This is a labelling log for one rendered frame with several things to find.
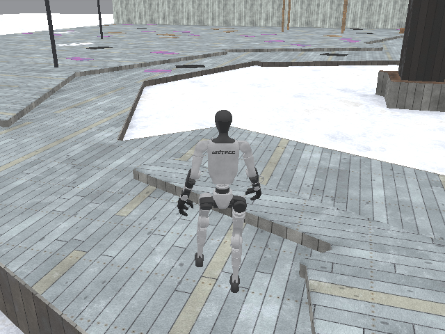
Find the right robot upper arm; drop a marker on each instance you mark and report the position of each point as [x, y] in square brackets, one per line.
[244, 147]

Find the robot right hand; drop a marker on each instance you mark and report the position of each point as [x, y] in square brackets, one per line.
[251, 190]

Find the robot right forearm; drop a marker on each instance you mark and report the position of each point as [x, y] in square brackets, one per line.
[255, 181]

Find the robot left forearm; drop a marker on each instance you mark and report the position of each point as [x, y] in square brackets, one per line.
[188, 186]

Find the robot left hand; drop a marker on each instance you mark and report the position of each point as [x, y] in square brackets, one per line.
[181, 206]

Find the humanoid robot head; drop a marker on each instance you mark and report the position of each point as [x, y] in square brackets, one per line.
[223, 120]

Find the right robot foot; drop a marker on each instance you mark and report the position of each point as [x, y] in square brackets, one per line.
[234, 286]

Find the left robot upper arm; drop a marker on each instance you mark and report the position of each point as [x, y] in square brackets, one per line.
[201, 147]

